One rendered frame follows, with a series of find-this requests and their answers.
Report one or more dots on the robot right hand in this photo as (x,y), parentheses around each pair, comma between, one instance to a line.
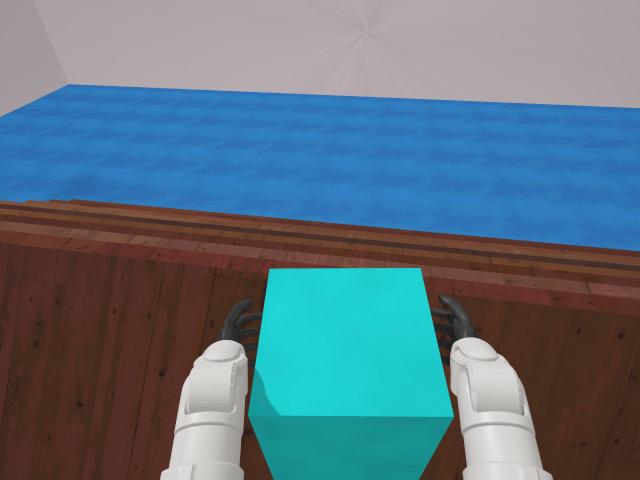
(460,321)

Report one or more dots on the right robot forearm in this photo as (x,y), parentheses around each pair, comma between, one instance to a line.
(495,419)

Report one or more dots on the carton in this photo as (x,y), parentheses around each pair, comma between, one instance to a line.
(348,381)

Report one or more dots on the left robot forearm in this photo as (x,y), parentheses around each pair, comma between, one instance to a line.
(210,419)

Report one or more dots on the robot left hand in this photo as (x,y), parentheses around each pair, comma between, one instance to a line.
(233,323)

